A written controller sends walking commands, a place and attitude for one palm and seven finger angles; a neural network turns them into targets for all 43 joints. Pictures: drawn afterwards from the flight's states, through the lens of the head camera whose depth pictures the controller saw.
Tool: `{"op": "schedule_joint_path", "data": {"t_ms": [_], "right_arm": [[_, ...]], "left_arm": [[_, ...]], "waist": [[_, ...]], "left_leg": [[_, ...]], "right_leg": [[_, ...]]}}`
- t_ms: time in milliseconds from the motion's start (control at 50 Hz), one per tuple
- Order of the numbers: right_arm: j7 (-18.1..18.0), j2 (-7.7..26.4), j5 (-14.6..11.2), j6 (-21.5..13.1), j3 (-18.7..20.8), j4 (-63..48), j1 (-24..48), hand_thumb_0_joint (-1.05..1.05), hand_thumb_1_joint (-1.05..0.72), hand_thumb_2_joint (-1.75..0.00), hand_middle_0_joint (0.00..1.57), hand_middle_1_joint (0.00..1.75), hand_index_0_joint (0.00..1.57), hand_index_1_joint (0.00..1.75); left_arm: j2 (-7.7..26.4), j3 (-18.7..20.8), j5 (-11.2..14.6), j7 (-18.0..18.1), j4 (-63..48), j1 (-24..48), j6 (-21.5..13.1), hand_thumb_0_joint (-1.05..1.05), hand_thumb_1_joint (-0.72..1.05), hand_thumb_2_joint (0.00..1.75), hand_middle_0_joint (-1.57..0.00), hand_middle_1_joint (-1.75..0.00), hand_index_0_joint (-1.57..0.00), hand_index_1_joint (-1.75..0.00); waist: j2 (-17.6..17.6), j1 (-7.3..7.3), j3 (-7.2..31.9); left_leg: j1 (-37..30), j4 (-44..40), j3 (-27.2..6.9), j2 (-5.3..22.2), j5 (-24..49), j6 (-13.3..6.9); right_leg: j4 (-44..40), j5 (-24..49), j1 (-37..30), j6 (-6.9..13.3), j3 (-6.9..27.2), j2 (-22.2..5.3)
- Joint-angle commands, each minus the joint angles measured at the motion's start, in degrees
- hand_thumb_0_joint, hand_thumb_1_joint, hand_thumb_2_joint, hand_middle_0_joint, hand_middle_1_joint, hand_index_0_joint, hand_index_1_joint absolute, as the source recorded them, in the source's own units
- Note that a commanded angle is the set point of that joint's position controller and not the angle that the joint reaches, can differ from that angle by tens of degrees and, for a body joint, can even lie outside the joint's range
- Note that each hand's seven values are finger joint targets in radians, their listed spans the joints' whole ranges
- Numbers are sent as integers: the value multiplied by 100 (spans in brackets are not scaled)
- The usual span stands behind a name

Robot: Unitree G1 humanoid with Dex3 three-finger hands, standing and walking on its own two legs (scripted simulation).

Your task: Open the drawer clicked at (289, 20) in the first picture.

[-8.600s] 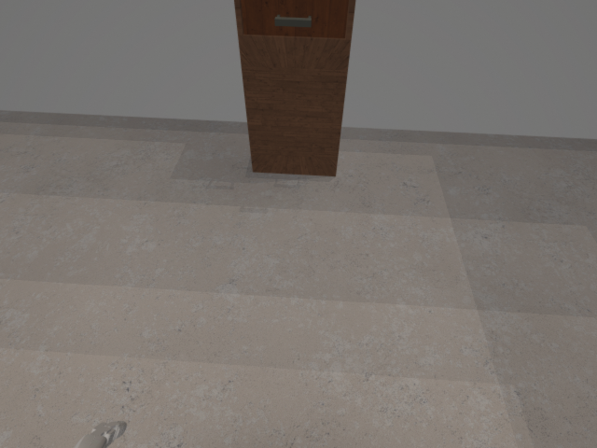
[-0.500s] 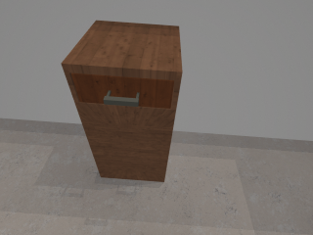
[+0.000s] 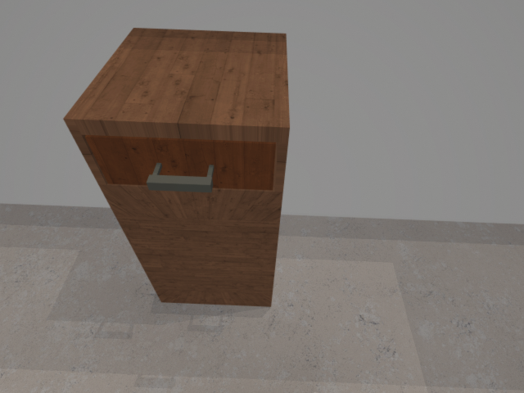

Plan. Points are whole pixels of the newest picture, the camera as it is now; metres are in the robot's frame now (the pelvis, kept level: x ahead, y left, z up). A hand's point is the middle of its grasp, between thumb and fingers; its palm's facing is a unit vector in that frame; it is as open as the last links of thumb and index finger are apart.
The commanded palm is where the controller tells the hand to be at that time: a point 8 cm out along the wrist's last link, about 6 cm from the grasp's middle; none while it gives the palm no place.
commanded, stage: come to a stop and stand still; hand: left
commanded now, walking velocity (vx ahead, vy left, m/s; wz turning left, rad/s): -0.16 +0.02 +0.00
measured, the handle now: (182, 176) +0.53 +0.20 -0.01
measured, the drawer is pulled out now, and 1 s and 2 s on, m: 0.00 0.00 0.00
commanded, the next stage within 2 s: look again from close up in 1.16 s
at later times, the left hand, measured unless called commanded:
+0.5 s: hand out of the picture +0.04 +0.17 -0.19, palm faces +0.11 -0.97 -0.20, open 7.3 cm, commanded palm none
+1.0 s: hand out of the picture -0.07 +0.13 -0.18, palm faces +0.06 -0.99 -0.13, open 7.4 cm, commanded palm none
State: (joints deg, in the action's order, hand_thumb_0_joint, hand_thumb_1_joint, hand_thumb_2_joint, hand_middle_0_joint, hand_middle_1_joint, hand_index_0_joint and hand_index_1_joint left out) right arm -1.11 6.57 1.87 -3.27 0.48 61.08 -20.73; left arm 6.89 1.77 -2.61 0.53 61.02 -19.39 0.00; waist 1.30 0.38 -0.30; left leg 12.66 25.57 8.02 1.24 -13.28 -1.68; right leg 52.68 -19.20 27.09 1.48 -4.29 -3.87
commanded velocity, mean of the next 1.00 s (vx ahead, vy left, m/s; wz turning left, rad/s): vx -0.04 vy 0.05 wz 0.00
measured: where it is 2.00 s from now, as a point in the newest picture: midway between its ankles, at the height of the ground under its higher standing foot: outside the picture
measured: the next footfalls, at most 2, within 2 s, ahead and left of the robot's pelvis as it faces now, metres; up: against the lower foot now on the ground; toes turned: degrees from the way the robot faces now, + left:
right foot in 0.10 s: +0.11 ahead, -0.13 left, +0.00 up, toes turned -6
left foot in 0.48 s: +0.04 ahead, +0.09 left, +0.00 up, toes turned -4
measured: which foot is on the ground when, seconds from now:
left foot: down 0.00-0.12, up 0.14-0.46, down 0.48-1.00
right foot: up 0.00-0.08, down 0.10-0.48, up 0.50-0.74, down 0.76-1.00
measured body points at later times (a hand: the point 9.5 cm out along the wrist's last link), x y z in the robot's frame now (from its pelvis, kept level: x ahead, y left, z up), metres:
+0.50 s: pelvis -0.01 -0.02 -0.01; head +0.01 +0.00 +0.44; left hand +0.03 +0.22 -0.17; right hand +0.06 -0.26 -0.15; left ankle +0.00 +0.08 -0.74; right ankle +0.07 -0.12 -0.74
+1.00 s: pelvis -0.05 -0.02 +0.00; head -0.05 -0.01 +0.45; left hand -0.07 +0.18 -0.16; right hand -0.05 -0.24 -0.16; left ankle +0.00 +0.08 -0.74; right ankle -0.05 -0.12 -0.74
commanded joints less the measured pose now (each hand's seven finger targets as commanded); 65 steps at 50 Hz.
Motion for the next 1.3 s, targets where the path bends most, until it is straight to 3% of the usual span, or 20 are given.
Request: {"op": "schedule_joint_path", "data": {"t_ms": [0, 40, 100, 140, 200, 320, 400, 420, 460, 500, 540, 640, 700, 760, 800, 940, 1220, 1240, 1260, 1280], "right_arm": [[-97, 763, -33, -32, 135, -162, -127, 0, -90, -90, 20, 30, 20, 30], [-93, 648, -77, 46, 100, -83, -79, 0, -90, -90, 20, 30, 20, 30], [-43, 239, -148, 202, 40, 19, -660, 0, -90, -90, 20, 30, 20, 30], [-54, 171, -157, 326, 69, 17, -392, 0, -90, -90, 20, 30, 20, 30], [-63, 290, -184, 417, 121, 0, -183, 0, -90, -90, 20, 30, 20, 30], [16, 313, -144, 505, 181, -307, 168, 0, -90, -90, 20, 30, 20, 30], [24, 307, -134, 444, 179, -262, -295, 0, -90, -90, 20, 30, 20, 30], [14, 370, -133, 414, 176, -211, -504, 0, -90, -90, 20, 30, 20, 30], [-34, 1010, -36, 378, 275, -463, -194, 0, -90, -90, 20, 30, 20, 30], [-74, 1009, -19, 379, 215, -769, 630, 0, -90, -90, 20, 30, 20, 30], [-89, 851, -29, 334, 148, -777, 952, 0, -90, -90, 20, 30, 20, 30], [-91, 912, -39, 286, 155, -586, 497, 0, -90, -90, 20, 30, 20, 30], [-84, 866, -89, 272, 139, -431, 266, 0, -90, -90, 20, 30, 20, 30], [-26, 601, -156, 251, 60, -373, 274, 0, -90, -90, 20, 30, 20, 30], [-37, 669, -117, 278, 60, -210, 251, 0, -90, -90, 20, 30, 20, 30], [-38, 622, -105, 340, -11, 82, 123, 0, -90, -90, 20, 30, 20, 30], [-70, 460, -79, 315, 3, 214, -293, 0, -90, -90, 20, 30, 20, 30], [17, 740, -94, 236, 32, -264, 701, 0, -90, -90, 20, 30, 20, 30], [72, 431, -98, 315, 33, -356, 127, 0, -90, -90, 20, 30, 20, 30], [105, 441, -27, 384, 20, -260, -74, 0, -90, -90, 20, 30, 20, 30]], "left_arm": [[-132, -41, 135, -26, -258, -319, -146, 0, 90, 90, -20, -30, -20, -30], [65, -26, 141, 24, -45, -650, -180, 0, 90, 90, -20, -30, -20, -30], [993, 64, 170, 110, -171, -444, -223, 0, 90, 90, -20, -30, -20, -30], [986, 94, 150, 143, -235, -210, -211, 0, 90, 90, -20, -30, -20, -30], [934, 118, 123, 230, -328, -98, -150, 0, 90, 90, -20, -30, -20, -30], [1259, 318, 63, 264, -579, 183, -7, 0, 90, 90, -20, -30, -20, -30], [1248, 324, 81, 217, -685, 501, 92, 0, 90, 90, -20, -30, -20, -30], [1135, 297, 109, 193, -721, 567, 131, 0, 90, 90, -20, -30, -20, -30], [562, 164, 174, 126, -881, 539, 208, 0, 90, 90, -20, -30, -20, -30], [628, 161, 116, 86, -819, 509, 255, 0, 90, 90, -20, -30, -20, -30], [533, 149, 72, 52, -540, 216, 265, 0, 90, 90, -20, -30, -20, -30], [347, -3, 110, 59, -414, 147, 115, 0, 90, 90, -20, -30, -20, -30], [356, -40, 133, 94, -229, -140, 1, 0, 90, 90, -20, -30, -20, -30], [662, -106, 158, 124, -101, -176, -97, 0, 90, 90, -20, -30, -20, -30], [533, -112, 170, 132, -17, -75, -148, 0, 90, 90, -20, -30, -20, -30], [452, -151, 188, 134, 121, -279, -66, 0, 90, 90, -20, -30, -20, -30], [236, -127, 178, 133, 207, -604, -81, 0, 90, 90, -20, -30, -20, -30], [532, -202, 71, 348, 252, -895, -222, 0, 90, 90, -20, -30, -20, -30], [838, -145, 127, 308, -55, -416, -244, 0, 90, 90, -20, -30, -20, -30], [947, -75, 123, 269, -208, -133, -239, 0, 90, 90, -20, -30, -20, -30]], "waist": [[-479, -141, -179], [-275, -323, 1], [984, -15, 358], [1523, -68, 257], [952, -159, 192], [618, -225, 308], [678, 40, 372], [463, 141, 313], [-1731, 56, -228], [-1298, -156, -419], [-998, -312, -445], [-554, -80, -94], [-171, -152, 143], [442, 34, 59], [724, 68, 157], [-124, -11, -733], [-145, -71, -498], [-194, -393, -1048], [26, 187, -515], [-118, 266, -515]], "left_leg": [[487, -775, -782, 1274, 1554, -827], [642, -164, -476, 896, 854, -404], [646, 788, -197, 126, -1364, 145], [789, 1697, -287, 146, -1651, 164], [1031, 2416, -474, 71, -1718, 221], [1018, 2179, -518, -53, -1454, 276], [-226, 467, -283, -181, -349, 181], [-684, -122, -328, -83, -12, 133], [29, -1408, -2267, 1515, -417, -464], [1338, -1780, -2180, 1647, -919, -979], [1418, -1588, -1646, 1228, -769, -801], [134, -1158, -1557, 1199, 134, -878], [-9, -607, -1430, 962, 467, -601], [-50, -307, -827, 300, 243, -78], [-346, -235, -806, 396, 641, -57], [97, -764, -1033, 457, -496, -58], [405, -925, -1188, 537, -956, -80], [824, 485, -729, 344, -379, 211], [415, 808, -720, 175, -686, 193], [137, 986, -641, 145, -594, 130]], "right_leg": [[-1475, 590, -1003, -165, -100, 84], [-2621, 1484, -1847, -254, -65, 64], [-3288, 2917, -1961, 387, 1424, -1563], [-3176, 4358, -1852, 555, 1327, -1460], [-3046, 5136, -1951, 908, 1196, -1594], [-3284, 3382, -1723, 1110, 1212, -1625], [-3174, 1243, -850, 699, 1025, -1209], [-2927, 551, -488, 478, 841, -923], [-1474, -807, 238, -88, -52, 100], [-162, -573, -444, -34, 445, 51], [347, -140, -577, -59, 505, 127], [-1215, -492, -669, -182, 263, 52], [-3032, 411, -1506, -193, 363, 57], [-3390, 1159, -1433, 167, 1127, -665], [-3259, 1394, -1333, 125, 970, -392], [-3603, -250, -874, 96, 841, -181], [-3379, -153, -1073, 114, 701, -69], [-3625, 860, -852, 113, 1056, -346], [-3992, -1249, -395, 346, 1515, -733], [-4022, -1737, -54, 448, 1535, -780]]}}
